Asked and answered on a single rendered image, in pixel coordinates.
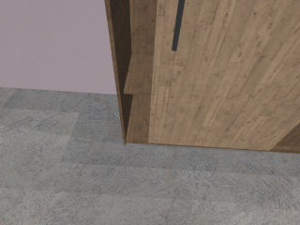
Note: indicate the wardrobe door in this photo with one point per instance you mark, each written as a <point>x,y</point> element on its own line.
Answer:
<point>234,79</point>
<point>292,138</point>

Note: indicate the handle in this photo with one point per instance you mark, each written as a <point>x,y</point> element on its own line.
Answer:
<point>177,27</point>

